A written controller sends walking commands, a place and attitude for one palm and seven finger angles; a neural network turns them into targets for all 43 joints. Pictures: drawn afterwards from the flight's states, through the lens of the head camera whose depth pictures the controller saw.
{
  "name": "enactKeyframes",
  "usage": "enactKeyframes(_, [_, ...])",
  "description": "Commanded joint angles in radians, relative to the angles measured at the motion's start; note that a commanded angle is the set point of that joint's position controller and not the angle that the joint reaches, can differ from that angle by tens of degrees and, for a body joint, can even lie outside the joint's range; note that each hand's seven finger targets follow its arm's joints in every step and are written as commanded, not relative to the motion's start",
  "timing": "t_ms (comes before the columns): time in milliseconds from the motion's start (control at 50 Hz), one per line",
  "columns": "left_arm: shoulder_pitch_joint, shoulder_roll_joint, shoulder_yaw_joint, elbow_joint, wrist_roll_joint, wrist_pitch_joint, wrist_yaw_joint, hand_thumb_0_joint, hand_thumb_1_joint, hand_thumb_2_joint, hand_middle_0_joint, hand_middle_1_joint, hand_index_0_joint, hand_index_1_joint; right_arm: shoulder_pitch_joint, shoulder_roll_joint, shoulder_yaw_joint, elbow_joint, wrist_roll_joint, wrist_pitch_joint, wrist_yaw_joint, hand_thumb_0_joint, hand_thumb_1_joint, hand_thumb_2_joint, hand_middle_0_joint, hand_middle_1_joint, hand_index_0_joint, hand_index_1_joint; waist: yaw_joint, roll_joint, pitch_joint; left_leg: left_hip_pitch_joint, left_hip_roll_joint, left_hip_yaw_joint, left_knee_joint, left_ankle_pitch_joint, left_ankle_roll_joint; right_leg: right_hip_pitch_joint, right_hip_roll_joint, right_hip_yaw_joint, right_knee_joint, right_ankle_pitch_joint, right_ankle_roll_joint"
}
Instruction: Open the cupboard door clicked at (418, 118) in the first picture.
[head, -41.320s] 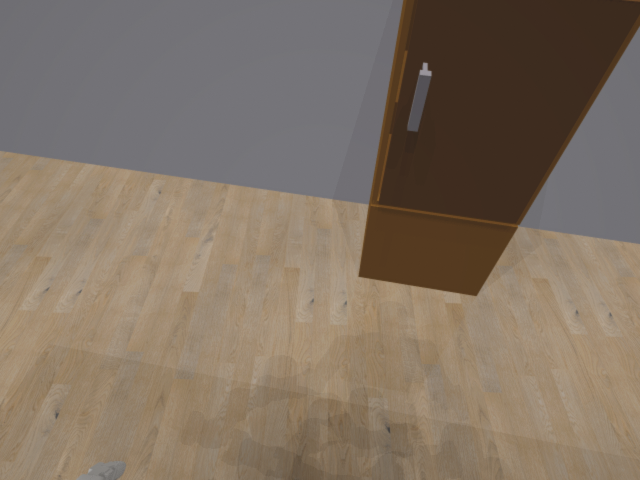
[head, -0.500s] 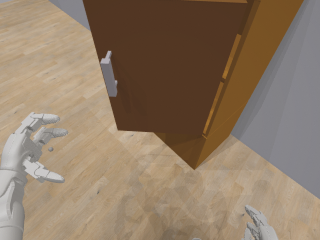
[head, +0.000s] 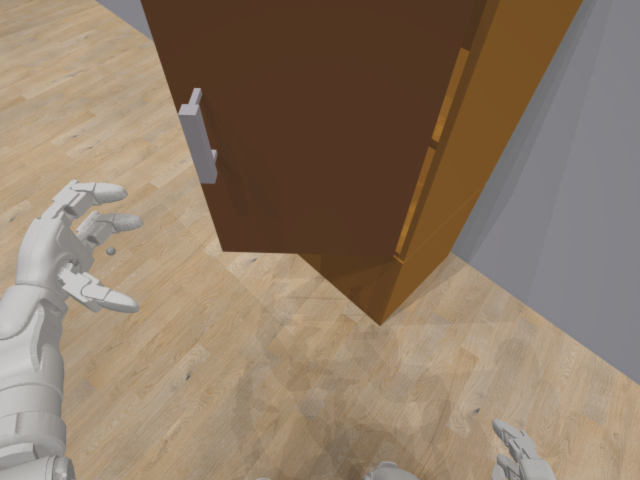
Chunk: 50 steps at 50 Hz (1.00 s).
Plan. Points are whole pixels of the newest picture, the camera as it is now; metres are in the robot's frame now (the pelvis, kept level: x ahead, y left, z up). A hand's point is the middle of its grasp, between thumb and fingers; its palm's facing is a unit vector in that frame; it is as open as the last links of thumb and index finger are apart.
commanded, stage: move the hooked fingers beside the handle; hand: left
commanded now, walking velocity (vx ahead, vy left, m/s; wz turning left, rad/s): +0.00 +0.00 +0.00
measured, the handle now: (202, 137) +0.59 +0.21 +0.06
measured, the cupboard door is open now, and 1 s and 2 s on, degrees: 44 44 44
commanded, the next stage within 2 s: none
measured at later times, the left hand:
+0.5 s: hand (130, 208) +0.43 +0.27 +0.08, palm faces +0.00 -1.00 +0.01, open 14.0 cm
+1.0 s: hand (155, 167) +0.51 +0.26 +0.08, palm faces -0.01 -1.00 +0.00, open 14.0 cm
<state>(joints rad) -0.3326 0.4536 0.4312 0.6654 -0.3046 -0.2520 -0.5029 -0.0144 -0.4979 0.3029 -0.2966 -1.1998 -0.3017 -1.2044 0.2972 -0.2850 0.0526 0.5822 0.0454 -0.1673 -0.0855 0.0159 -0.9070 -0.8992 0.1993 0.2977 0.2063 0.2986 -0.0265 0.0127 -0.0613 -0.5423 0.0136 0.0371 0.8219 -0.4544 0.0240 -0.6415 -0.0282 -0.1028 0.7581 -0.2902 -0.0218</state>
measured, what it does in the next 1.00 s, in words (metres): stands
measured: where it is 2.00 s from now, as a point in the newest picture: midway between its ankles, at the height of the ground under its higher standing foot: outside the picture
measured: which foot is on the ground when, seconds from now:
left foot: down 0.00-1.00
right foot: down 0.00-1.00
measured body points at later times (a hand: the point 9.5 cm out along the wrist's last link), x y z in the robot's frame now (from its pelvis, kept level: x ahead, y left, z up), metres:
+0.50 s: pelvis +0.00 +0.01 -0.01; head +0.09 +0.02 +0.44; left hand +0.42 +0.32 +0.08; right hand +0.07 -0.27 -0.11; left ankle -0.03 +0.10 -0.70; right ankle +0.05 -0.11 -0.70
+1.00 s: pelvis +0.01 +0.02 -0.02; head +0.13 +0.04 +0.41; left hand +0.50 +0.31 +0.08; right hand +0.00 -0.26 -0.12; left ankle -0.03 +0.10 -0.70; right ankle +0.05 -0.11 -0.70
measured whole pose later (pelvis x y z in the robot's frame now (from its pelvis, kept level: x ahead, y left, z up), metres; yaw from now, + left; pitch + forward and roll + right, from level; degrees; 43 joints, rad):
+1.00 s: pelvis +0.01 +0.02 -0.02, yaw -2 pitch +20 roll -3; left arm -0.89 0.68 0.48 1.22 -0.14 -0.35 -0.44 -0.01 -0.50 0.30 -0.30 -1.20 -0.30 -1.20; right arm 0.42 -0.29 0.06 0.61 0.01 0.05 -0.05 0.01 -0.91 -0.90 0.20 0.30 0.21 0.30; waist -0.16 0.01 -0.07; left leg -0.78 0.03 0.04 0.93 -0.50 0.04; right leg -0.86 -0.01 -0.09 0.81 -0.29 0.00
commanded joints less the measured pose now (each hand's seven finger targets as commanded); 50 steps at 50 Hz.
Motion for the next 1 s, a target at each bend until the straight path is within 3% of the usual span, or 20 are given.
enactKeyframes(0, [-0.277, 0.307, 0.097, -0.15, -0.014, -0.063, 0.016, 0.0, -0.5, 0.3, -0.3, -1.2, -0.3, -1.2, 0.04, -0.152, -0.068, -0.122, -0.001, -0.024, -0.006, 0.0, -0.9, -0.9, 0.2, 0.3, 0.2, 0.3, 0.014, 0.04, -0.301, -0.025, -0.016, -0.05, -0.138, 0.346, -0.019, 0.307, 0.023, 0.076, -0.046, 0.237, -0.007])
enactKeyframes(60, [-0.331, 0.328, 0.111, -0.126, -0.011, -0.081, 0.022, 0.0, -0.5, 0.3, -0.3, -1.2, -0.3, -1.2, 0.059, -0.158, -0.073, -0.114, -0.003, -0.01, -0.006, 0.0, -0.9, -0.9, 0.2, 0.3, 0.2, 0.3, 0.004, 0.015, -0.311, -0.039, -0.015, -0.046, -0.129, 0.335, -0.013, 0.316, 0.027, 0.083, -0.045, 0.238, -0.006])
enactKeyframes(80, [-0.331, 0.34, 0.118, -0.135, -0.004, -0.091, 0.02, 0.0, -0.5, 0.3, -0.3, -1.2, -0.3, -1.2, 0.066, -0.158, -0.075, -0.115, -0.003, -0.005, -0.005, 0.0, -0.9, -0.9, 0.2, 0.3, 0.2, 0.3, 0.011, 0.05, -0.349, -0.026, -0.016, -0.043, -0.132, 0.35, -0.015, 0.325, 0.026, 0.085, -0.039, 0.248, -0.007])
enactKeyframes(120, [-0.387, 0.329, 0.095, -0.118, 0.003, -0.099, 0.018, 0.0, -0.5, 0.3, -0.3, -1.2, -0.3, -1.2, 0.074, -0.156, -0.076, -0.103, -0.002, 0.003, -0.006, 0.0, -0.9, -0.9, 0.2, 0.3, 0.2, 0.3, -0.01, 0.075, -0.341, -0.018, -0.015, -0.039, -0.124, 0.342, -0.014, 0.294, 0.026, 0.087, -0.043, 0.243, -0.004])
enactKeyframes(220, [-0.475, 0.367, 0.108, -0.028, 0.013, -0.116, 0.008, 0.0, -0.5, 0.3, -0.3, -1.2, -0.3, -1.2, 0.103, -0.165, -0.078, -0.075, -0.005, 0.025, -0.011, 0.0, -0.9, -0.9, 0.2, 0.3, 0.2, 0.3, -0.023, 0.055, -0.36, -0.035, -0.014, -0.043, -0.115, 0.34, -0.009, 0.293, 0.028, 0.091, -0.038, 0.252, -0.003])
enactKeyframes(280, [-0.524, 0.357, 0.08, 0.013, 0.027, -0.121, 0.002, 0.0, -0.5, 0.3, -0.3, -1.2, -0.3, -1.2, 0.113, -0.163, -0.077, -0.069, -0.004, 0.039, -0.009, 0.0, -0.9, -0.9, 0.2, 0.3, 0.2, 0.3, -0.03, 0.098, -0.354, -0.019, -0.011, -0.047, -0.109, 0.369, -0.013, 0.257, 0.032, 0.084, -0.03, 0.257, -0.008])
enactKeyframes(320, [-0.521, 0.385, 0.104, 0.051, 0.031, -0.124, 0.007, 0.0, -0.5, 0.3, -0.3, -1.2, -0.3, -1.2, 0.127, -0.169, -0.079, -0.067, -0.007, 0.049, -0.007, 0.0, -0.9, -0.9, 0.2, 0.3, 0.2, 0.3, -0.024, 0.082, -0.364, -0.026, -0.009, -0.051, -0.105, 0.386, -0.014, 0.257, 0.032, 0.083, -0.027, 0.266, -0.008])
enactKeyframes(360, [-0.578, 0.37, 0.082, 0.077, 0.032, -0.126, 0.008, 0.0, -0.5, 0.3, -0.3, -1.2, -0.3, -1.2, 0.137, -0.171, -0.079, -0.066, -0.007, 0.06, -0.005, 0.0, -0.9, -0.9, 0.2, 0.3, 0.2, 0.3, -0.042, 0.049, -0.36, -0.03, -0.006, -0.054, -0.097, 0.386, -0.012, 0.24, 0.036, 0.078, -0.02, 0.263, -0.008])
enactKeyframes(400, [-0.609, 0.403, 0.101, 0.117, 0.045, -0.13, 0.012, 0.0, -0.5, 0.3, -0.3, -1.2, -0.3, -1.2, 0.146, -0.175, -0.078, -0.061, -0.009, 0.071, -0.004, 0.0, -0.9, -0.9, 0.2, 0.3, 0.2, 0.3, -0.038, 0.071, -0.371, -0.04, -0.006, -0.055, -0.095, 0.372, -0.015, 0.23, 0.034, 0.08, -0.016, 0.25, -0.007])
enactKeyframes(480, [-0.684, 0.399, 0.078, 0.129, 0.066, -0.148, 0.024, 0.0, -0.5, 0.3, -0.3, -1.2, -0.3, -1.2, 0.167, -0.175, -0.079, -0.059, -0.014, 0.092, 0.003, 0.0, -0.9, -0.9, 0.2, 0.3, 0.2, 0.3, -0.053, 0.097, -0.408, -0.01, -0.002, -0.061, -0.079, 0.421, -0.017, 0.196, 0.039, 0.076, -0.004, 0.259, -0.007])
enactKeyframes(520, [-0.726, 0.413, 0.077, 0.207, 0.077, -0.144, 0.031, 0.0, -0.5, 0.3, -0.3, -1.2, -0.3, -1.2, 0.172, -0.18, -0.074, -0.05, -0.014, 0.104, 0.002, 0.0, -0.9, -0.9, 0.2, 0.3, 0.2, 0.3, -0.072, 0.057, -0.36, -0.06, -0.001, -0.061, -0.076, 0.36, -0.013, 0.175, 0.039, 0.076, -0.005, 0.228, -0.003])
enactKeyframes(600, [-0.779, 0.448, 0.088, 0.203, 0.099, -0.164, 0.04, 0.0, -0.5, 0.3, -0.3, -1.2, -0.3, -1.2, 0.192, -0.181, -0.075, -0.049, -0.02, 0.123, 0.005, 0.0, -0.9, -0.9, 0.2, 0.3, 0.2, 0.3, -0.064, 0.138, -0.436, -0.007, 0.001, -0.074, -0.06, 0.442, -0.024, 0.156, 0.04, 0.075, 0.013, 0.245, -0.008])
enactKeyframes(620, [-0.818, 0.417, 0.057, 0.192, 0.101, -0.168, 0.041, 0.0, -0.5, 0.3, -0.3, -1.2, -0.3, -1.2, 0.197, -0.178, -0.075, -0.043, -0.022, 0.127, 0.008, 0.0, -0.9, -0.9, 0.2, 0.3, 0.2, 0.3, -0.081, 0.16, -0.445, 0.021, 0.005, -0.078, -0.053, 0.469, -0.03, 0.126, 0.041, 0.071, 0.016, 0.244, -0.006])
enactKeyframes(680, [-0.813, 0.455, 0.095, 0.254, 0.099, -0.162, 0.046, 0.0, -0.5, 0.3, -0.3, -1.2, -0.3, -1.2, 0.219, -0.187, -0.077, -0.035, -0.026, 0.145, 0.011, 0.0, -0.9, -0.9, 0.2, 0.3, 0.2, 0.3, -0.084, 0.088, -0.442, -0.011, 0.011, -0.079, -0.043, 0.484, -0.025, 0.139, 0.048, 0.069, 0.017, 0.267, -0.003])
enactKeyframes(700, [-0.815, 0.469, 0.101, 0.275, 0.105, -0.157, 0.046, 0.0, -0.5, 0.3, -0.3, -1.2, -0.3, -1.2, 0.22, -0.188, -0.074, -0.038, -0.026, 0.152, 0.011, 0.0, -0.9, -0.9, 0.2, 0.3, 0.2, 0.3, -0.081, 0.101, -0.439, -0.032, 0.008, -0.077, -0.043, 0.468, -0.023, 0.145, 0.046, 0.071, 0.02, 0.267, -0.004])
enactKeyframes(720, [-0.846, 0.45, 0.074, 0.278, 0.111, -0.154, 0.047, 0.0, -0.5, 0.3, -0.3, -1.2, -0.3, -1.2, 0.221, -0.186, -0.073, -0.037, -0.025, 0.157, 0.011, 0.0, -0.9, -0.9, 0.2, 0.3, 0.2, 0.3, -0.099, 0.092, -0.422, -0.043, 0.008, -0.074, -0.043, 0.438, -0.019, 0.133, 0.046, 0.072, 0.016, 0.256, -0.001])
enactKeyframes(820, [-0.913, 0.522, 0.108, 0.306, 0.137, -0.157, 0.062, 0.0, -0.5, 0.3, -0.3, -1.2, -0.3, -1.2, 0.251, -0.194, -0.07, -0.035, -0.033, 0.181, 0.011, 0.0, -0.9, -0.9, 0.2, 0.3, 0.2, 0.3, -0.107, 0.114, -0.446, -0.053, 0.01, -0.082, -0.032, 0.437, -0.02, 0.123, 0.05, 0.071, 0.026, 0.252, -0.004])
enactKeyframes(880, [-0.975, 0.51, 0.081, 0.311, 0.143, -0.163, 0.062, 0.0, -0.5, 0.3, -0.3, -1.2, -0.3, -1.2, 0.265, -0.197, -0.067, -0.027, -0.037, 0.192, 0.014, 0.0, -0.9, -0.9, 0.2, 0.3, 0.2, 0.3, -0.128, 0.159, -0.462, -0.021, 0.014, -0.088, -0.02, 0.465, -0.026, 0.084, 0.055, 0.071, 0.028, 0.248, -0.005])
enactKeyframes(960, [-1.01, 0.509, 0.066, 0.359, 0.153, -0.149, 0.066, 0.0, -0.5, 0.3, -0.3, -1.2, -0.3, -1.2, 0.286, -0.201, -0.062, -0.025, -0.04, 0.207, 0.014, 0.0, -0.9, -0.9, 0.2, 0.3, 0.2, 0.3, -0.148, 0.15, -0.433, -0.042, 0.015, -0.096, -0.012, 0.465, -0.025, 0.056, 0.057, 0.064, 0.031, 0.241, -0.006])
enactKeyframes(980, [-1.022, 0.546, 0.093, 0.348, 0.159, -0.152, 0.07, 0.0, -0.5, 0.3, -0.3, -1.2, -0.3, -1.2, 0.294, -0.206, -0.064, -0.022, -0.044, 0.213, 0.015, 0.0, -0.9, -0.9, 0.2, 0.3, 0.2, 0.3, -0.141, 0.178, -0.472, -0.018, 0.019, -0.098, -0.007, 0.489, -0.029, 0.056, 0.058, 0.066, 0.033, 0.249, -0.006])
